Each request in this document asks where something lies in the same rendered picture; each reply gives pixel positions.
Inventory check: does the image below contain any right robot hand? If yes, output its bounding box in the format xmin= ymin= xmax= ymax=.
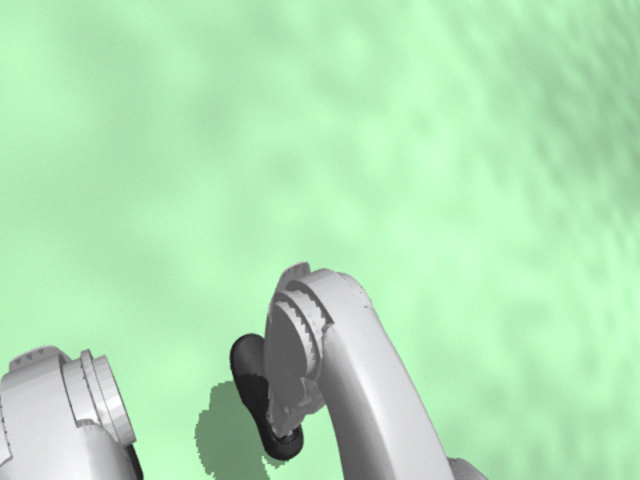
xmin=444 ymin=450 xmax=489 ymax=480

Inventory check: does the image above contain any right robot foot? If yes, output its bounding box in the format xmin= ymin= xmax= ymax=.
xmin=230 ymin=334 xmax=304 ymax=461

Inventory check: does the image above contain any left robot foot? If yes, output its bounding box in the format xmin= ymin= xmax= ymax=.
xmin=126 ymin=444 xmax=144 ymax=480

